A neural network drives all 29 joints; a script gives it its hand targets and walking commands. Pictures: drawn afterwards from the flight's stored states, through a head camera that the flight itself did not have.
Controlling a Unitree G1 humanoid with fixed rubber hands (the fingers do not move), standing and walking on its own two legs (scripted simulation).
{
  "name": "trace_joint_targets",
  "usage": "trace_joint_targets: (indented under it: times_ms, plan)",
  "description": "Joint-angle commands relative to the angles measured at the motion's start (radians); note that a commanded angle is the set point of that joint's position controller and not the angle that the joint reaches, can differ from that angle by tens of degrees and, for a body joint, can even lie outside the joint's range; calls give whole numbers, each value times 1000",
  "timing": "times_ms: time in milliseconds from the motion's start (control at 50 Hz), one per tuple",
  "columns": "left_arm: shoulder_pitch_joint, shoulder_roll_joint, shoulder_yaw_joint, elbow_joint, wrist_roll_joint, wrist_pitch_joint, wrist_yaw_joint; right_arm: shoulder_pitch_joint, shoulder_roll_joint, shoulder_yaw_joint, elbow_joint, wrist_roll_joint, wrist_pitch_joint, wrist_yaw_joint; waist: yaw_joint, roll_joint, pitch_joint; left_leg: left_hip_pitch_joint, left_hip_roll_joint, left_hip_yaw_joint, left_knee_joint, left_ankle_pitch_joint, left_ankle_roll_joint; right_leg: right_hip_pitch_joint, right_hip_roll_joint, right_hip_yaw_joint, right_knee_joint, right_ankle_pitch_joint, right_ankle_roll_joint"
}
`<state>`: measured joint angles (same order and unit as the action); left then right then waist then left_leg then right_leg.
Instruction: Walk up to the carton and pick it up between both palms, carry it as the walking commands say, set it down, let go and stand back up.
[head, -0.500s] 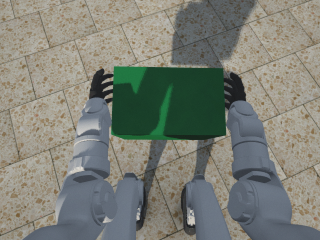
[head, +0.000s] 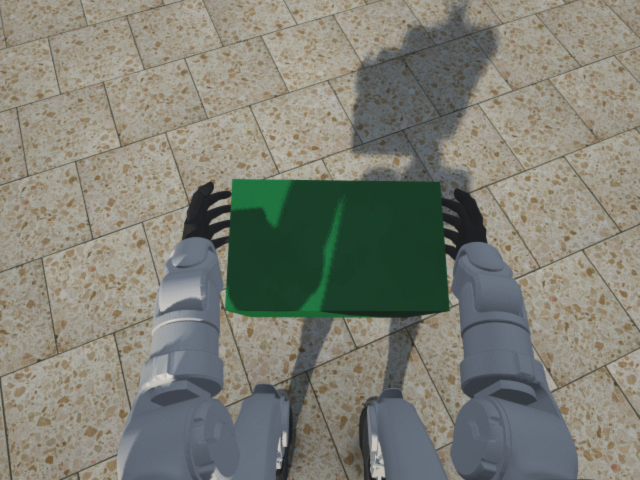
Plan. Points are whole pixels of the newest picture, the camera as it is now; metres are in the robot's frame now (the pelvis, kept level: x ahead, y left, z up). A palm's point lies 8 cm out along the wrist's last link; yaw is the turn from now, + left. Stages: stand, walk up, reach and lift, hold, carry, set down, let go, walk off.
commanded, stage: reach and lift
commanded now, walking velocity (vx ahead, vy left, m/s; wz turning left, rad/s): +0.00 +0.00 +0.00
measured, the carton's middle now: (332, 258) +0.41 +0.00 -0.12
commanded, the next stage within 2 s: none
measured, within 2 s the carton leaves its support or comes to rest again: neither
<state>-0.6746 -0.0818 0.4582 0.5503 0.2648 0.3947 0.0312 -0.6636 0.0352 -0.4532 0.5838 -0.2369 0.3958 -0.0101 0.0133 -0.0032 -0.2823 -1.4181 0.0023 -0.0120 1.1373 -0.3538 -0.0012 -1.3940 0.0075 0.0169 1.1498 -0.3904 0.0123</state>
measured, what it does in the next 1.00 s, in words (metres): rises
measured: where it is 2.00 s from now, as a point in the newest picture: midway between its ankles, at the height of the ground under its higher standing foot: (325, 463)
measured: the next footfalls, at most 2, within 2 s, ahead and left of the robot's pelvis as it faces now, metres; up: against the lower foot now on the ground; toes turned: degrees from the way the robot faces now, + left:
none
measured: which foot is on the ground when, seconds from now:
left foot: down 0.00-1.00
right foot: down 0.00-1.00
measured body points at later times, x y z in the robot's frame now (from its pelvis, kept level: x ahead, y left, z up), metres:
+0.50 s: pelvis +0.02 +0.00 +0.07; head +0.16 +0.00 +0.50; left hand +0.40 +0.18 +0.03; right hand +0.40 -0.18 +0.02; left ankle +0.07 +0.12 -0.62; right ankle +0.06 -0.13 -0.62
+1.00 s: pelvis +0.04 +0.00 +0.11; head +0.11 +0.01 +0.56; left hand +0.38 +0.18 +0.10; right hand +0.38 -0.18 +0.10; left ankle +0.07 +0.12 -0.62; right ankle +0.06 -0.13 -0.62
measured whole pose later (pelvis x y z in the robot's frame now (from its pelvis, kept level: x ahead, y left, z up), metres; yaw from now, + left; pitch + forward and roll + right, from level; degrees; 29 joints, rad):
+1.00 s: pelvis +0.04 +0.00 +0.11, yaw +0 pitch +12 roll +0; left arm -0.38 -0.14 0.40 0.37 0.32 0.48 -0.06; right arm -0.36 0.11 -0.40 0.38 -0.31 0.48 0.09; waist 0.01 -0.01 -0.08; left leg -0.53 0.00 0.00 0.49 -0.17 0.00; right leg -0.51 0.00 0.03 0.49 -0.20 0.01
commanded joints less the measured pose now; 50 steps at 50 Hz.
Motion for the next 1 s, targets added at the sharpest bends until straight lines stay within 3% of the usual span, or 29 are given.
trace_joint_targets:
  times_ms: [0,580,980]
  plan:
    - [-529,-955,-556,51,-172,-3,-386,-600,931,543,-19,179,-30,380,-1,-5,-745,555,-131,9,-135,241,9,423,134,-22,-156,242,-15]
    - [-289,-957,-624,-77,-132,16,-406,-342,959,602,-117,126,-1,402,-8,2,-468,967,-105,-18,-475,394,14,830,111,10,-512,396,-21]
    - [-178,-939,-663,-126,-148,79,-382,-224,925,646,-207,142,63,383,-11,10,-271,1262,-92,-39,-687,430,9,1075,106,25,-713,408,-25]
